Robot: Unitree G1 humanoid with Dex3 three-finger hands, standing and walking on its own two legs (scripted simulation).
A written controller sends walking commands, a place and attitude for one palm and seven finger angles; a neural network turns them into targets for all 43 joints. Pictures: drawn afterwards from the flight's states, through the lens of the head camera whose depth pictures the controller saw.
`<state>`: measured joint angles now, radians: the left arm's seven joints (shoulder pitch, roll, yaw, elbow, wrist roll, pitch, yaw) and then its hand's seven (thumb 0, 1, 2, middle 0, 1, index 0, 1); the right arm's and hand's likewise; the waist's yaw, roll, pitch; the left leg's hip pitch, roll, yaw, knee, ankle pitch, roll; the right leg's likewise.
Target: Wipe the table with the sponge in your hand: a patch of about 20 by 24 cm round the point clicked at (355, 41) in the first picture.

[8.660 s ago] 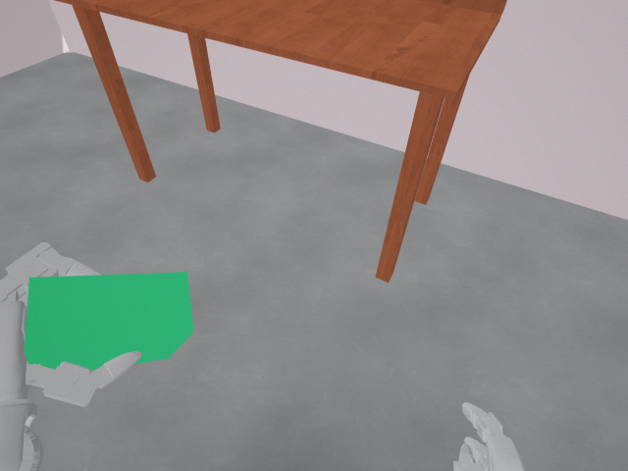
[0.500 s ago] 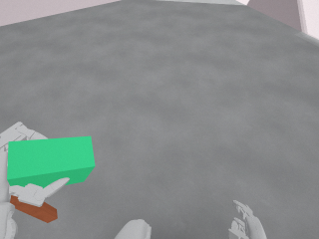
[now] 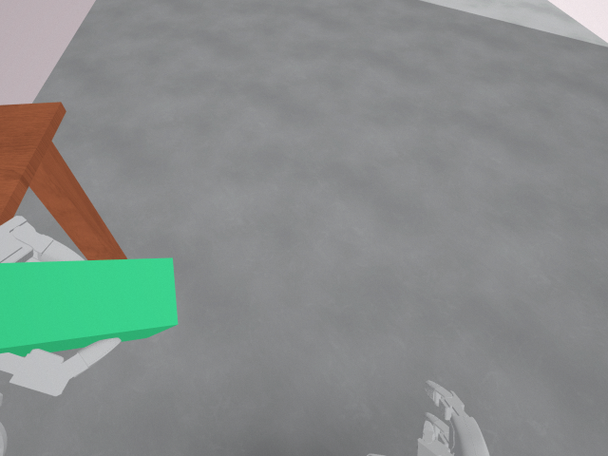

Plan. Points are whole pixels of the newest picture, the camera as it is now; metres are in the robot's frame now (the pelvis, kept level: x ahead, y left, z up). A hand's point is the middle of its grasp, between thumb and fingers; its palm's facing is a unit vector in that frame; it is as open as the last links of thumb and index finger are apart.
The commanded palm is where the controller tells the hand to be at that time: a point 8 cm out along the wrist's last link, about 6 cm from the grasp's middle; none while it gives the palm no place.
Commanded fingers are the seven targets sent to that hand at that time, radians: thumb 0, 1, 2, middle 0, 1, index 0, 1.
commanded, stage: turn to face it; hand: left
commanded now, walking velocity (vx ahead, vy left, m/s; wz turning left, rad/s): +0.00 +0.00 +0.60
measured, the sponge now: (112, 306) +0.22 +0.20 +0.16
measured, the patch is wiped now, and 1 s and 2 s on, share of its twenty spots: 0.00 0.00 0.00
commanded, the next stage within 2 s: take the last steps up to it in 1.90 s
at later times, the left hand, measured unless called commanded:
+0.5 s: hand out of the picture +0.04 +0.27 +0.17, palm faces +0.62 -0.67 -0.40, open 9.8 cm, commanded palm -0.03 +0.30 +0.18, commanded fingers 0.00 0.10 1.30 -1.20 -1.60 -1.20 -1.60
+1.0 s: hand out of the picture -0.12 +0.23 +0.17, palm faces +0.78 -0.46 -0.42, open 9.8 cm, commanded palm -0.19 +0.24 +0.18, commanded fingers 0.00 0.10 1.30 -1.20 -1.60 -1.20 -1.60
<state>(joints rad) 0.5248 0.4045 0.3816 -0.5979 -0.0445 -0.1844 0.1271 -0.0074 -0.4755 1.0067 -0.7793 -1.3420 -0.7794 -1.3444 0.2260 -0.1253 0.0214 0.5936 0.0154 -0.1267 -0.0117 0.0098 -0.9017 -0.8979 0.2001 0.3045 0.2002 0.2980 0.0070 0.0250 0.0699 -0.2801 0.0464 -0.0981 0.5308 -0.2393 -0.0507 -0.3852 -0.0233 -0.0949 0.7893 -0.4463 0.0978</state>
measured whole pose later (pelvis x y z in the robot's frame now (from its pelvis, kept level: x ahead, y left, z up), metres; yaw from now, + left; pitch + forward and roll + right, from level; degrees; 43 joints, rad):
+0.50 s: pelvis -0.10 -0.02 -0.01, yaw +18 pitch -1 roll +1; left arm 0.48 0.41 0.39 -0.59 -0.03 -0.20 0.16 -0.01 -0.48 1.01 -0.78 -1.34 -0.78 -1.34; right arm 0.19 -0.23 -0.06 0.57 0.00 -0.08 -0.07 0.01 -0.91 -0.90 0.19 0.30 0.20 0.30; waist -0.01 -0.08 0.08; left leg -0.23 0.03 0.06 0.59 -0.32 -0.01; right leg -0.47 -0.15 -0.16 0.89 -0.45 0.04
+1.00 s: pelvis -0.16 -0.08 +0.00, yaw +36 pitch -1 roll +2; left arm 0.49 0.37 0.33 -0.54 -0.03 -0.15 0.14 -0.01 -0.47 1.01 -0.78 -1.34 -0.78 -1.34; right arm 0.18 -0.23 -0.03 0.60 -0.01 -0.07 -0.07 0.01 -0.90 -0.90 0.20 0.30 0.20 0.30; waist 0.00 -0.04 0.08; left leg -0.36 0.04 0.08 0.87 -0.48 -0.04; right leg -0.27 -0.13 -0.21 0.51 -0.21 -0.02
